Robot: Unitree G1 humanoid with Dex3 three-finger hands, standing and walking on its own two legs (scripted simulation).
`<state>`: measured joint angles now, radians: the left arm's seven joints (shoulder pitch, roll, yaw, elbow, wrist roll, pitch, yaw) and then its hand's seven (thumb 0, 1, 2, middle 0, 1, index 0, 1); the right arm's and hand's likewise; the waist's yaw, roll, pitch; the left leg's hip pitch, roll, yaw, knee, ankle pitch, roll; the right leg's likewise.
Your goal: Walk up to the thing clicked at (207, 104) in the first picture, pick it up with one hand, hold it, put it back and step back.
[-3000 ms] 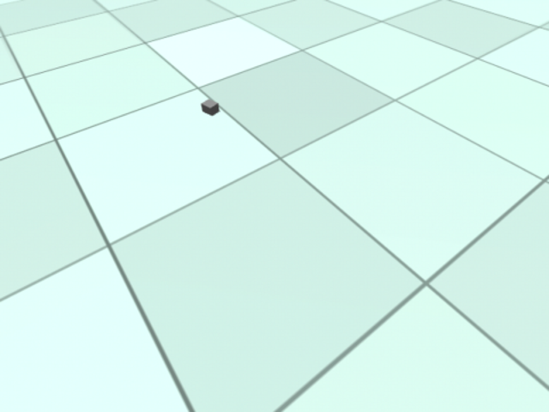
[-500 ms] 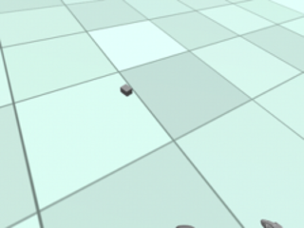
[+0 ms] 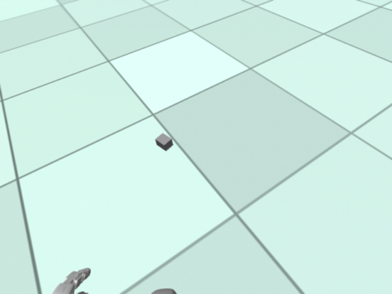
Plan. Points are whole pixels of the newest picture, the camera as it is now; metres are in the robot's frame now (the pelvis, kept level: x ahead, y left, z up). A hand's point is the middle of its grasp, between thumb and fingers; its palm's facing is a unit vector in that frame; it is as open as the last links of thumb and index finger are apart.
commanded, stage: walk up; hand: left
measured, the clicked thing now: (164, 141) +1.13 +0.28 -0.74
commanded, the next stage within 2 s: none
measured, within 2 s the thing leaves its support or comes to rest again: neither
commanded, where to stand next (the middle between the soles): +0.75 +0.00 m, yaw +2 degrees
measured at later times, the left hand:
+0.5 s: hand (88, 257) +0.24 +0.31 -0.15, palm faces -0.04 -0.95 -0.32, open 7.4 cm
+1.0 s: hand (122, 176) +0.46 +0.25 -0.12, palm faces +0.00 -0.92 -0.39, open 7.4 cm
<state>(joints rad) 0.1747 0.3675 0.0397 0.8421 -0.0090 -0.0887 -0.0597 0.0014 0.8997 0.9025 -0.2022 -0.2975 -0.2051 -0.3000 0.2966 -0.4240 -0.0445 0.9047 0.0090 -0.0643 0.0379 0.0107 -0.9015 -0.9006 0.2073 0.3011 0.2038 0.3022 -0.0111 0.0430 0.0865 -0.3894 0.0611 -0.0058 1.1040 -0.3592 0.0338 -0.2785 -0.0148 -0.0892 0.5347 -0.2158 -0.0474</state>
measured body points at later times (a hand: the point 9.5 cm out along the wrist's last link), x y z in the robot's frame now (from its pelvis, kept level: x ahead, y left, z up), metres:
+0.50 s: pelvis +0.21 +0.03 +0.00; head +0.22 +0.06 +0.45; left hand +0.24 +0.36 -0.13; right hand +0.30 -0.28 -0.08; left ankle +0.25 +0.14 -0.73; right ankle +0.25 -0.12 -0.68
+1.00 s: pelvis +0.40 -0.02 +0.00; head +0.42 -0.04 +0.45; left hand +0.46 +0.30 -0.09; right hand +0.47 -0.34 -0.12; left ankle +0.48 +0.13 -0.69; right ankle +0.41 -0.14 -0.73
